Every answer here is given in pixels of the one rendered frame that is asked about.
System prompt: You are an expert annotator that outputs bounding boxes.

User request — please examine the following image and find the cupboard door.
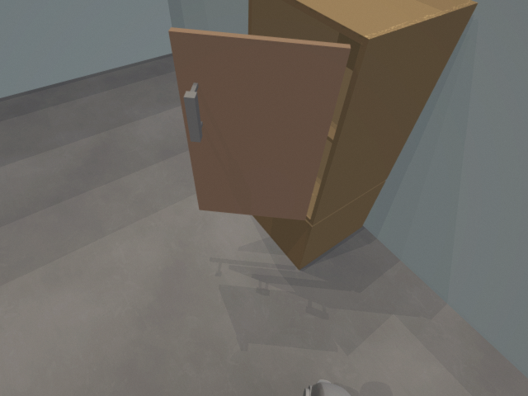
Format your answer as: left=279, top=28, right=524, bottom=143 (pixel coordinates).
left=168, top=27, right=351, bottom=220

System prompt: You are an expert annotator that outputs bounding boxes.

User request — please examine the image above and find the handle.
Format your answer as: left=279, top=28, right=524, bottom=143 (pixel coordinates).
left=184, top=82, right=203, bottom=142

